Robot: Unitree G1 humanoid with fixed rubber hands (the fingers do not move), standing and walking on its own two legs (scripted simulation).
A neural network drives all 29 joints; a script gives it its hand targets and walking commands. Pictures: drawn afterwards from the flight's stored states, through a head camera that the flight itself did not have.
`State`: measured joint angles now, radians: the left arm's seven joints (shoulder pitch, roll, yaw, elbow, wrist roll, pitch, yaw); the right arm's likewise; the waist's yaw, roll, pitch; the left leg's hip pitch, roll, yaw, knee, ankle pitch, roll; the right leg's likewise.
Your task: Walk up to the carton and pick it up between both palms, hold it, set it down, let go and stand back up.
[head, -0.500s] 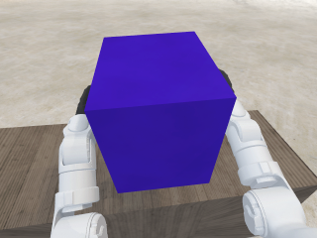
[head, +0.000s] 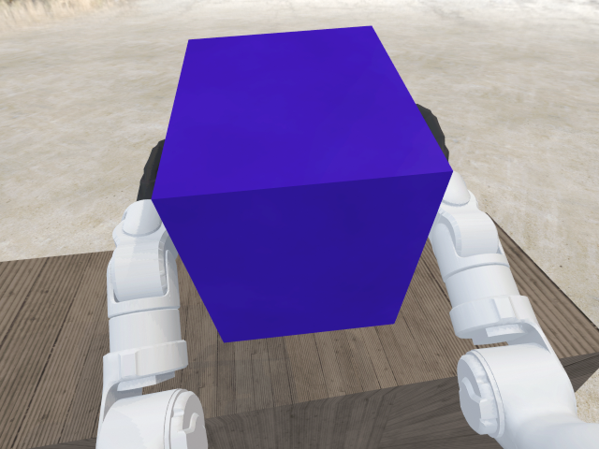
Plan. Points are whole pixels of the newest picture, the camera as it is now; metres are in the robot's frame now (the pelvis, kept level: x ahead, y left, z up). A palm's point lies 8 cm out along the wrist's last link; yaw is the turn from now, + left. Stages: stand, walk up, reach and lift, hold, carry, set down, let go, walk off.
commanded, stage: set down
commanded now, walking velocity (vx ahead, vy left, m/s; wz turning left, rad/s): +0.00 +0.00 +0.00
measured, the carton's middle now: (295, 188) +0.40 +0.00 +0.20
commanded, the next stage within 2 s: none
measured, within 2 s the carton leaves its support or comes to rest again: neither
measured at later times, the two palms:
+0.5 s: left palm (163, 241) +0.37 +0.19 +0.14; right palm (396, 210) +0.40 -0.15 +0.16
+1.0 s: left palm (159, 255) +0.37 +0.20 +0.11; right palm (385, 215) +0.40 -0.13 +0.15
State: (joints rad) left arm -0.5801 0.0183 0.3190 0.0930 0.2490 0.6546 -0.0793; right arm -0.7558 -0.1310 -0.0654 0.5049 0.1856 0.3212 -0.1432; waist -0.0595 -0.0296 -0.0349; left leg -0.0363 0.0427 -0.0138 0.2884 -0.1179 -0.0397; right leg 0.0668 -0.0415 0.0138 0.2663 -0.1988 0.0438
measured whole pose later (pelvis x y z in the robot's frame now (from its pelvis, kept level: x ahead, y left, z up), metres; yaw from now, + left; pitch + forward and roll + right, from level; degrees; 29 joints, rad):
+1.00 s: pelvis +0.01 +0.00 +0.00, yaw +0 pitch -6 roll +0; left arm -0.57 0.02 0.36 0.48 0.28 0.26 -0.10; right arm -0.69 -0.04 -0.21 0.82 -0.06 -0.08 -0.10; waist 0.04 -0.08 0.06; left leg -0.05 0.04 -0.01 0.27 -0.11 -0.05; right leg 0.04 -0.04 0.01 0.26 -0.20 0.04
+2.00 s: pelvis +0.01 +0.00 +0.00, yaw -2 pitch +5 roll +0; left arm -0.68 0.06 0.40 0.99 0.25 -0.15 -0.02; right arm -0.73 -0.02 -0.42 1.03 -0.24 -0.31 -0.06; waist 0.06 -0.04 -0.02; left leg -0.27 0.06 0.01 0.29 -0.10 -0.04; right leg -0.17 -0.03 0.04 0.26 -0.17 0.04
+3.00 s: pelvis +0.01 +0.01 -0.01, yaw +0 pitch +17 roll -1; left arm -0.75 0.13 0.36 1.32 0.15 -0.47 0.02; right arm -0.79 -0.02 -0.45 1.22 -0.29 -0.49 -0.09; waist 0.03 -0.02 -0.11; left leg -0.57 0.06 0.00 0.39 -0.12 -0.04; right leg -0.46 -0.03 0.01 0.35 -0.19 0.05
